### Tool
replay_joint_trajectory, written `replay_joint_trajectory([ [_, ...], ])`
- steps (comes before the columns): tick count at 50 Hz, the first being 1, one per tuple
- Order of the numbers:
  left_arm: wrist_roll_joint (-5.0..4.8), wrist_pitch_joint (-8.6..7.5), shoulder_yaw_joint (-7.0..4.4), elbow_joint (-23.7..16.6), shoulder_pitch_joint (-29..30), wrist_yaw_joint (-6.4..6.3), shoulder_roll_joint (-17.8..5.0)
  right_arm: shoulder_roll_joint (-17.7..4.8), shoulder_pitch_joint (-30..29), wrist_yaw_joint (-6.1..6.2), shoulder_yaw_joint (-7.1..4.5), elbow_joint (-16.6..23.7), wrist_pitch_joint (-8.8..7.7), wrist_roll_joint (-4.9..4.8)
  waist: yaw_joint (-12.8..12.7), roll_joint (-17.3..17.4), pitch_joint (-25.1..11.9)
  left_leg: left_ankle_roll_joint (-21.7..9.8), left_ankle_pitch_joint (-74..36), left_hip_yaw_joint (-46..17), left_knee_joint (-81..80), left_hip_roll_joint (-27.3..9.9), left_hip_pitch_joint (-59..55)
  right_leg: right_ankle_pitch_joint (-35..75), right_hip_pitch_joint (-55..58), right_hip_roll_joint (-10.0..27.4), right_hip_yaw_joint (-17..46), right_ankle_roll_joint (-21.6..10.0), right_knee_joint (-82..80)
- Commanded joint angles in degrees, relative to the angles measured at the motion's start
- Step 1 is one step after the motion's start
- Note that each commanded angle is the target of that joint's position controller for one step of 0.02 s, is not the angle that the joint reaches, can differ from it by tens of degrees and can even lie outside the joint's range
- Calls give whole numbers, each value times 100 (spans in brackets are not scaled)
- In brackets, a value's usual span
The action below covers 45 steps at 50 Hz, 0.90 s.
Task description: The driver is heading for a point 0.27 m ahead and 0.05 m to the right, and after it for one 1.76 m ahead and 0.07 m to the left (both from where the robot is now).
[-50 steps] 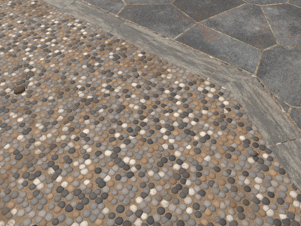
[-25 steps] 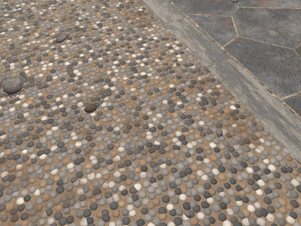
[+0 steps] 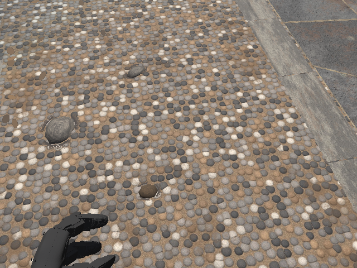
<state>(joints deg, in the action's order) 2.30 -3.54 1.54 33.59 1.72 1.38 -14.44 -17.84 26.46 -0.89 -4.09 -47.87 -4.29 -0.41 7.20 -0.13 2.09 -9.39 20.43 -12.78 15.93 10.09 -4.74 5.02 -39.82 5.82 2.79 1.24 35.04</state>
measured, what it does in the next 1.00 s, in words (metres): walks ahead: right foot, then left foot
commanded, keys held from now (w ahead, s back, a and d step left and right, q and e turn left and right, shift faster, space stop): w+shift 0.04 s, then shift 0.96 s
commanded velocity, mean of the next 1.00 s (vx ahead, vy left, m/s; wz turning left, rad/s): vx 0.27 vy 0.00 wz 0.14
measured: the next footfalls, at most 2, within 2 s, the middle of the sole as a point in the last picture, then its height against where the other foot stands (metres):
right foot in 0.08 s outside the picture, level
left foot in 0.48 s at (156, 266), level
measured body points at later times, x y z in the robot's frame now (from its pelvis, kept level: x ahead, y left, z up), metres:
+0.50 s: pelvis +0.33 -0.04 +0.00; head +0.36 -0.03 +0.45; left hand +0.27 +0.21 -0.15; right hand +0.55 -0.23 -0.10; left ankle +0.43 +0.04 -0.73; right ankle +0.25 -0.16 -0.73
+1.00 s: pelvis +0.38 -0.06 +0.01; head +0.38 -0.06 +0.46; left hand +0.39 +0.19 -0.14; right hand +0.45 -0.30 -0.14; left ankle +0.43 +0.04 -0.73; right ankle +0.37 -0.17 -0.73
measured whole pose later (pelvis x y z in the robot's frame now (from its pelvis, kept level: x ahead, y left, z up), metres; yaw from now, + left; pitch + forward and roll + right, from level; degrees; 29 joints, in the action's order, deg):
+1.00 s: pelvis +0.38 -0.06 +0.01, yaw +7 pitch -1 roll +0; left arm 0.7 0.1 0.0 57.7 -15.5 -1.8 -11.8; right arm -12.3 14.8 1.1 -0.8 -57.9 -0.2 0.5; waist 0.8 0.1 0.4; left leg -2.1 6.4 -1.1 23.0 2.6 15.3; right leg -15.2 -8.0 -1.4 0.2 -1.0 24.5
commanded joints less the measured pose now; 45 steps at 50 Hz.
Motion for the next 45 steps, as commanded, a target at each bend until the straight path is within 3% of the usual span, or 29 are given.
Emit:
replay_joint_trajectory([
  [1, 1, -97, -231, -264, 5, -46, -671, -952, -12, 85, -206, 200, -104, 37, -319, 294, -172, -209, -5060, -632, 235, -1363, 575, -127, 1792, -562, -441, -257, -542],
  [2, -27, -118, -348, -84, -625, -97, -905, -1144, -70, 99, -234, 184, -95, 103, -637, 372, -556, -102, -5934, -598, 992, -1434, 259, -741, 2318, -753, -454, -362, -499],
  [3, -45, -154, -441, 176, -1550, -172, -1058, -1238, -239, 98, -248, 169, -75, 153, -1165, 347, -924, 51, -6156, -406, 2179, -1294, 347, -886, 3167, -763, -507, -462, -709],
  [4, 37, -198, -532, 419, -2617, -274, -1281, -941, -446, 98, -172, 239, -100, 178, -1677, 319, -1347, 181, -5195, -257, 3679, -1064, 1240, -1100, 4470, -186, -60, -591, -495],
  [5, 280, -249, -675, 504, -3043, -286, -1847, -45, 341, 108, 26, 424, -111, -93, -1216, -1381, -2191, 527, -956, 397, 6109, -192, 3117, -472, 6195, 1759, 2784, -1401, -560],
  [6, 106, -197, -711, 569, -2901, -135, -1675, -315, 569, 164, 57, 318, -79, -4, -1134, -1469, -2563, 530, 730, 430, 6815, -36, 3838, 214, 6256, 2012, 4332, -1770, -1147],
  [7, 3, -200, -611, 485, -2295, -85, -1149, -451, -3, 197, 43, 310, -35, 84, -999, -671, -1639, 547, 238, 369, 6712, -487, 4057, 492, 5365, 1762, 3326, -1675, -1195],
  [8, -14, -222, -505, 549, -2002, -46, -711, -468, -558, 166, 63, 379, -19, 135, -993, -78, -1023, 604, -2, 479, 6408, -630, 4025, 1446, 4595, 1479, 2441, -1556, -1216],
  [9, -11, -241, -441, 683, -2048, -44, -541, -403, -904, 117, 72, 481, 9, 162, -969, -19, -741, 617, 52, 492, 6095, -737, 4118, 2159, 4266, 1217, 1808, -1396, -1253],
  [10, -78, -269, -400, 870, -2226, -57, -468, -360, -1057, 50, 80, 581, 73, 243, -931, -177, -528, 650, 146, 504, 5755, -781, 4053, 2641, 3909, 1004, 1385, -1275, -1403],
  [12, -157, -351, -388, 1094, -2278, -36, -528, -173, -873, -12, 125, 585, 194, 280, -671, -447, -501, 728, 134, 541, 5106, -735, 3749, 3204, 3510, 891, 940, -1191, -1601],
  [15, -136, -340, -395, 1161, -1866, -26, -739, -5, -1075, -75, 237, 714, 226, 260, -411, -613, -499, 800, -569, 928, 3650, -686, 3226, 3503, 2882, 545, 71, -1116, -1859],
  [18, -208, -265, -373, 1295, -1951, 2, -691, 97, -1610, -127, 371, 758, 226, 196, -601, -836, -551, 744, -1946, 1359, 2304, -698, 2292, 2744, 2563, 173, -404, -871, -1929],
  [21, -256, -190, -403, 1463, -2176, -38, -784, -33, -1674, -82, 371, 662, 196, 251, -622, -614, -440, 579, -2136, 1287, 1799, -825, 2099, 2292, 2896, 410, -186, -786, -1558],
  [23, -270, -116, -403, 1580, -2355, -87, -804, -118, -1375, -15, 344, 457, 103, 340, -530, -340, -431, 416, -2407, 1299, 1118, -774, 1598, 1878, 3035, 235, -206, -640, -810],
  [24, -237, -93, -405, 1612, -2620, -111, -810, -340, -1142, 22, 298, 374, 26, 374, -522, 32, -574, 305, -3995, 940, 1005, -1183, 1115, 1053, 2907, -27, -346, -495, -149],
  [25, -227, -72, -334, 1568, -3132, -153, -554, -585, -779, 58, 249, 355, -1, 387, -611, 816, -1170, -188, -7041, -121, 1464, -2445, 159, -1410, 2354, -392, -617, -343, 911],
  [26, -379, 92, -270, 1740, -3579, -194, -291, -339, -635, 107, 284, 306, 65, 180, -569, 1331, -2007, -1084, -8001, -1031, 1378, -3242, -234, -4018, 2141, -807, -364, -279, 1918],
  [27, -267, 234, -334, 1749, -3241, -218, -580, -156, -782, 109, 334, 317, 114, -4, -574, 827, -1785, -1094, -7027, -1020, 1145, -3052, 103, -4366, 1941, -739, -60, -260, 2153],
  [29, -156, 354, -336, 1684, -2649, -217, -479, -4, -1335, 202, 389, 294, 191, 77, -769, 479, -970, -755, -5308, -650, 590, -2644, 961, -3992, 1836, -583, 4, -177, 1958],
  [30, -136, 413, -322, 1696, -2564, -222, -419, 14, -1544, 248, 396, 287, 217, 111, -897, 504, -737, -542, -4814, -382, 375, -2437, 1472, -3741, 2114, -517, -11, -129, 1602],
  [32, -154, 513, -287, 1833, -2627, -250, -279, -15, -1631, 266, 377, 194, 238, 188, -987, 593, -763, -317, -4121, -64, 234, -2141, 1831, -3405, 2622, -602, -168, -80, 1021],
  [35, -192, 609, -265, 1939, -2447, -293, -178, -64, -1678, 244, 329, 61, 269, 153, -970, 608, -795, -140, -2404, 46, 80, -1936, 2100, -2705, 3067, -664, -281, -83, 185],
  [37, -143, 628, -241, 2039, -2403, -305, -105, -92, -1767, 238, 299, -10, 346, 101, -1046, 563, -599, 126, -585, 80, -2, -1724, 2606, -1930, 3547, -704, -362, -173, -701],
  [38, -71, 606, -249, 2018, -2281, -309, -224, -22, -1664, 229, 305, -63, 374, 87, -989, 415, -386, 369, 312, 19, -104, -1647, 2958, -1825, 3663, -495, -81, -259, -1013],
  [39, -3, 558, -265, 1949, -2192, -319, -429, 33, -1568, 211, 304, -105, 397, 82, -916, 174, -157, 576, 640, 64, -2, -1523, 3160, -2225, 3541, -37, 424, -376, -1429],
  [40, -74, 521, -303, 1962, -1921, -303, -607, 70, -1505, 195, 275, -147, 452, 31, -716, -415, 288, 662, 166, 498, 128, -1145, 2722, -3038, 2423, 125, 689, -518, -1690],
  [41, -98, 458, -261, 1980, -1753, -289, -433, 70, -1452, 180, 270, -271, 462, 62, -655, -530, 352, 678, -477, 584, 401, -1097, 2025, -3352, 1874, 178, 808, -510, -1999],
  [45, -172, 309, -261, 2125, -1738, -328, -368, 44, -1139, 175, 234, -625, 357, 120, -593, -313, 55, 593, -1242, 479, 463, -1269, 1505, -2481, 2229, -31, 520, -410, -1909],
])
Keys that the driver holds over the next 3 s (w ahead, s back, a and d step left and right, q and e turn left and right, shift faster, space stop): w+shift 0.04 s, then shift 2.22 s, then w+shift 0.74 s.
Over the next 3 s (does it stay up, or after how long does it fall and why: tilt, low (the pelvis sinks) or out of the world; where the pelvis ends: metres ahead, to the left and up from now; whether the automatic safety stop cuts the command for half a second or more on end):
stays up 0.78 0.06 -0.01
